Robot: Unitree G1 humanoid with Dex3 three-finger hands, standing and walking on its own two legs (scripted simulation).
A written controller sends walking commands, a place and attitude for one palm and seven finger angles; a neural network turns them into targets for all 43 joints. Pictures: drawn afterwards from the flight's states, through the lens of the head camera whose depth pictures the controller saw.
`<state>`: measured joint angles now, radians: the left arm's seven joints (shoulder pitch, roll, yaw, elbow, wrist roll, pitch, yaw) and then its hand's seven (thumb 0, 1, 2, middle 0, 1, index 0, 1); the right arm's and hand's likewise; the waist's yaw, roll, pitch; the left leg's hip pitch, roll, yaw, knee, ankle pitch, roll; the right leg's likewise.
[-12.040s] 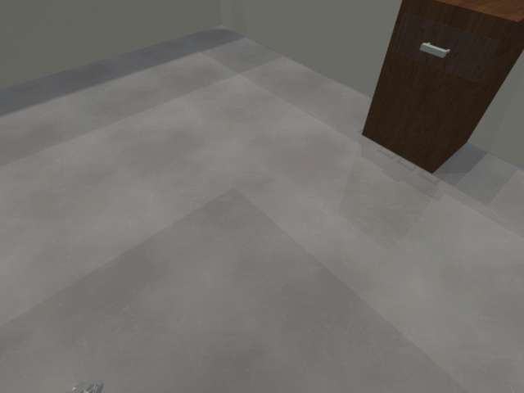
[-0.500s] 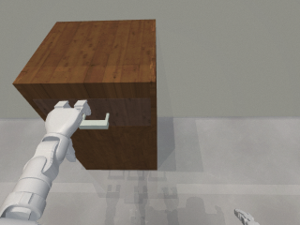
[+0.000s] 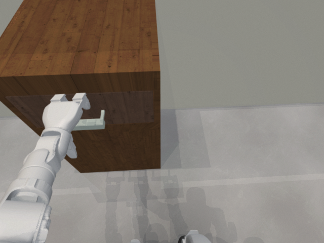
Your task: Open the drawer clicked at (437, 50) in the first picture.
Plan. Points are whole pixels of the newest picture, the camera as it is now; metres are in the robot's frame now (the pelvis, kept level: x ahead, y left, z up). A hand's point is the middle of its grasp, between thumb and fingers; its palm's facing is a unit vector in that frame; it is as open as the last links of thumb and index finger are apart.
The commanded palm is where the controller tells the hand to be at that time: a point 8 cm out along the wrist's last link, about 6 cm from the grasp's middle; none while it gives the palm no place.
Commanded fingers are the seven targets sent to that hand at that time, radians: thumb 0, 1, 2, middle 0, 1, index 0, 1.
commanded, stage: move the hooked fingers above the handle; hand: left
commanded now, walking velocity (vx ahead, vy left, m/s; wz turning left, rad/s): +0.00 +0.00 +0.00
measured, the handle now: (87, 118) +0.50 +0.25 -0.10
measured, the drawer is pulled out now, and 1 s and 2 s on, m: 0.00 0.00 0.00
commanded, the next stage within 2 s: lower the fingers behind the handle in 1.10 s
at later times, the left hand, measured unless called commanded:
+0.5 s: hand (81, 122) +0.45 +0.25 -0.04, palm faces -0.06 -0.04 -1.00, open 13.8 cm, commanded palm +0.44 +0.24 +0.02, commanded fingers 0.00 -0.50 0.30 -0.30 -1.20 -0.30 -1.20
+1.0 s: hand (79, 124) +0.44 +0.25 -0.04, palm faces -0.08 -0.02 -1.00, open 13.8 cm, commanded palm +0.43 +0.25 +0.02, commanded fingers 0.00 -0.50 0.30 -0.30 -1.20 -0.30 -1.20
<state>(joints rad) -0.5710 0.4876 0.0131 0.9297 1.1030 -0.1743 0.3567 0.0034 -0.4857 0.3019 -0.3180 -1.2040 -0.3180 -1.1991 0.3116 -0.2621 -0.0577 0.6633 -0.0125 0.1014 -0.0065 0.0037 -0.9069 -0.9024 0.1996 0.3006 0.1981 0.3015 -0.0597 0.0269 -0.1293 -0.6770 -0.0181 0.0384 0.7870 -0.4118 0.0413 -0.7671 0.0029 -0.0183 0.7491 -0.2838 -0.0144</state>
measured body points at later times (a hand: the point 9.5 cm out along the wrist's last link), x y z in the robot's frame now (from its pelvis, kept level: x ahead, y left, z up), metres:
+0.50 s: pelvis +0.01 +0.01 -0.02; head +0.12 +0.02 +0.41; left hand +0.45 +0.25 +0.01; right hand +0.03 -0.26 -0.15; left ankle -0.03 +0.09 -0.70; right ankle +0.04 -0.11 -0.70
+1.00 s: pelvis +0.00 +0.00 -0.02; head +0.11 +0.00 +0.42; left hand +0.44 +0.25 +0.02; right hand +0.04 -0.28 -0.15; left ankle -0.03 +0.09 -0.70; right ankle +0.04 -0.11 -0.70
